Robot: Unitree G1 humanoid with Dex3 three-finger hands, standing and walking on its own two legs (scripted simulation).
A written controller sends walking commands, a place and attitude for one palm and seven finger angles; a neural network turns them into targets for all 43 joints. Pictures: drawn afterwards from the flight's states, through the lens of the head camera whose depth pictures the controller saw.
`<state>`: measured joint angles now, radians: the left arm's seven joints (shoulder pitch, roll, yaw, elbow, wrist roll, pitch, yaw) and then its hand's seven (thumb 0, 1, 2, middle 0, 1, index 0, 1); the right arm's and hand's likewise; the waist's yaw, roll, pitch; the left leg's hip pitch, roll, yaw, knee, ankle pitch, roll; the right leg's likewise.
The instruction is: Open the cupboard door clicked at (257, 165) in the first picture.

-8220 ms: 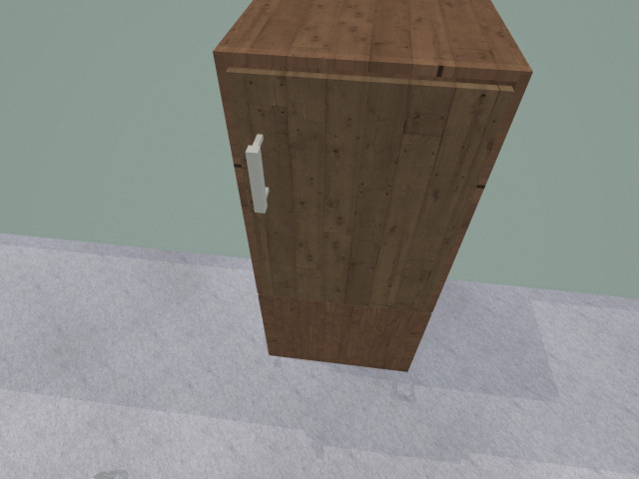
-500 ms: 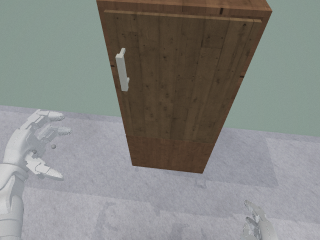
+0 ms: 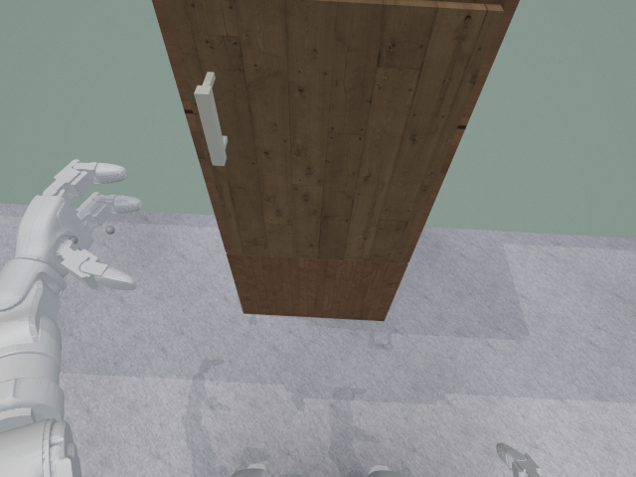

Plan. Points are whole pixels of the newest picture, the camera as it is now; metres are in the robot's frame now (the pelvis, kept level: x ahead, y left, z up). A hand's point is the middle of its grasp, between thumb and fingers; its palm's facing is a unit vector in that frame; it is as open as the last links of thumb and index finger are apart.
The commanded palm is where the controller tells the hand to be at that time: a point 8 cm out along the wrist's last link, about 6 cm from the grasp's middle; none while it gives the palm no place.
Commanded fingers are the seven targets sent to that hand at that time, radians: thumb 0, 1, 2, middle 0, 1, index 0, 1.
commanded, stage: move the hooked fingers beside the handle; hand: left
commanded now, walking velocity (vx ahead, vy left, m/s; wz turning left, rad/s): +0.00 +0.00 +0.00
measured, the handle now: (214, 120) +0.60 +0.18 +0.09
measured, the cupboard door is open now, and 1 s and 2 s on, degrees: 0 0 0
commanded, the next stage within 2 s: slide the fingers in behind the handle in 1.82 s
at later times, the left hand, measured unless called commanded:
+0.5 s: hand (137, 182) +0.46 +0.25 +0.09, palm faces -0.06 -1.00 +0.00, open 14.0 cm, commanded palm +0.45 +0.30 +0.09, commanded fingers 0.00 -0.50 0.30 -0.30 -1.20 -0.30 -1.20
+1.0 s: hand (164, 142) +0.53 +0.23 +0.10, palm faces -0.05 -1.00 -0.01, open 14.0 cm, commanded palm +0.53 +0.28 +0.08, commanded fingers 0.00 -0.50 0.30 -0.30 -1.20 -0.30 -1.20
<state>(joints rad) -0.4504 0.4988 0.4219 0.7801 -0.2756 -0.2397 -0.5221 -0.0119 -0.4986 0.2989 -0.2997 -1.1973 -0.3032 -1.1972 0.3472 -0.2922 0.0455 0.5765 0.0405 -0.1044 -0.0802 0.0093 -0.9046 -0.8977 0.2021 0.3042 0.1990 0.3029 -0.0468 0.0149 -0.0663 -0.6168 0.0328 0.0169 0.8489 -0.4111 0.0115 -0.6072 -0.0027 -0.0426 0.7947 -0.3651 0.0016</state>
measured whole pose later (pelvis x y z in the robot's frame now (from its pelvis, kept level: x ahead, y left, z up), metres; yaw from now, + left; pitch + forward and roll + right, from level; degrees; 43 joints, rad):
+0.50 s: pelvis +0.00 +0.00 -0.01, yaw -1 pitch +16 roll -2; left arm -0.77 0.61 0.45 1.10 -0.19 -0.30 -0.51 -0.01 -0.50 0.30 -0.30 -1.20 -0.30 -1.20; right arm 0.38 -0.29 0.04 0.60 0.02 0.00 -0.06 0.01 -0.91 -0.90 0.20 0.30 0.20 0.30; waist -0.11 0.01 -0.08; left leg -0.76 0.04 0.02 0.92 -0.44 0.02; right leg -0.74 0.01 -0.04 0.84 -0.37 0.01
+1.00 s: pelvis +0.00 +0.01 -0.02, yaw -2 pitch +21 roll -4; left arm -1.06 0.74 0.46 1.30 -0.08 -0.28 -0.44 -0.01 -0.50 0.30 -0.30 -1.20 -0.30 -1.20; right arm 0.43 -0.29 0.07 0.61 0.00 0.06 -0.05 0.00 -0.91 -0.90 0.20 0.30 0.20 0.30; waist -0.20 0.02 -0.07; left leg -0.89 0.06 0.01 0.97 -0.45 0.02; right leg -0.86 0.02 -0.05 0.86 -0.37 0.01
